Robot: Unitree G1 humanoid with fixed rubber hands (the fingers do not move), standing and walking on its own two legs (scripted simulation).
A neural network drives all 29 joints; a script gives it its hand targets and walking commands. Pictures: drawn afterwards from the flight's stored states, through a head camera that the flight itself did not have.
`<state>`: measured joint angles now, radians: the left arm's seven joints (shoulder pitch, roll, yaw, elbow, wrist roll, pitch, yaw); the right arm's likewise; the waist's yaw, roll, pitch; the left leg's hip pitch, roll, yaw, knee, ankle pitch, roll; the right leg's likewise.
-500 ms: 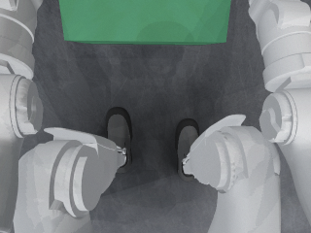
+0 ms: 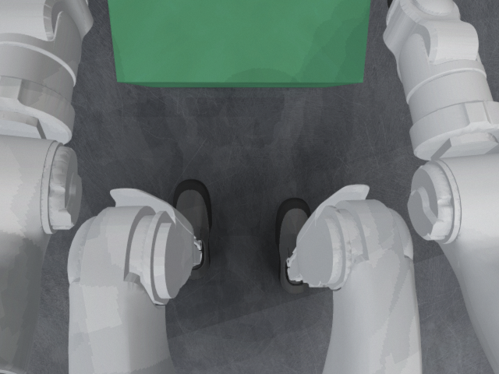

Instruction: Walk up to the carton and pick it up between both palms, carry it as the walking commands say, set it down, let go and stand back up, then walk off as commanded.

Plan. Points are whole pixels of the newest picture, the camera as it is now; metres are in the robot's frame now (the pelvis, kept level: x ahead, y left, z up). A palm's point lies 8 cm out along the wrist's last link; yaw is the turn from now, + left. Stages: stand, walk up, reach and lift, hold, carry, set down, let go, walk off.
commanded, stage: reach and lift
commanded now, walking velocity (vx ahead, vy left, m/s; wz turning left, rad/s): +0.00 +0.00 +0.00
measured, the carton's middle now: out of the picture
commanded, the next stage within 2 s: none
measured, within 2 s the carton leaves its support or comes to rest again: neither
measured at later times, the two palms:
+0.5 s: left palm out of the picture +0.56 +0.21 -0.09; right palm out of the picture +0.56 -0.16 -0.09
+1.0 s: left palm out of the picture +0.54 +0.21 -0.02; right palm out of the picture +0.53 -0.16 -0.02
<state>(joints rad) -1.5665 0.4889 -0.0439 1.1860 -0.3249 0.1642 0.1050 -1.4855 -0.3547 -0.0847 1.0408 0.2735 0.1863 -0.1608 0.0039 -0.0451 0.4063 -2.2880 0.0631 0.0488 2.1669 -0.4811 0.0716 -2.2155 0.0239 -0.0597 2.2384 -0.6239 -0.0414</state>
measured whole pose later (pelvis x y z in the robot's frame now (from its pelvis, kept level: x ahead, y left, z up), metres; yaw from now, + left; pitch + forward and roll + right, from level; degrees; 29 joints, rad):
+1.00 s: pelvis +0.00 +0.00 +0.07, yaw +0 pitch +46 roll -2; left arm -1.25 0.28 0.31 0.82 0.03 0.36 0.12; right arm -1.17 -0.13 -0.42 0.66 -0.07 0.37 -0.09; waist -0.01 -0.02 -0.01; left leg -2.25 0.03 0.04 1.89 -0.44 0.06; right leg -2.18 0.03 -0.04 1.94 -0.56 -0.02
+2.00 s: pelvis +0.02 +0.01 +0.20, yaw +0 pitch +43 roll -2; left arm -0.98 0.11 0.43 0.68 0.19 0.41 0.03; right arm -0.88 -0.01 -0.52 0.53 -0.19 0.42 0.02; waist -0.01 -0.01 -0.20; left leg -1.83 0.00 0.03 1.47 -0.38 0.05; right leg -1.77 0.04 -0.02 1.51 -0.49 -0.01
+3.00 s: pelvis +0.06 +0.00 +0.34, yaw +2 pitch +27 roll -1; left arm -0.64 0.00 0.45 0.54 0.27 0.42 -0.08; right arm -0.58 0.09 -0.51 0.44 -0.27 0.43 0.08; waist -0.02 -0.02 -0.14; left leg -1.13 -0.01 0.01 0.93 -0.27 0.03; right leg -1.08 0.04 -0.01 0.96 -0.36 -0.02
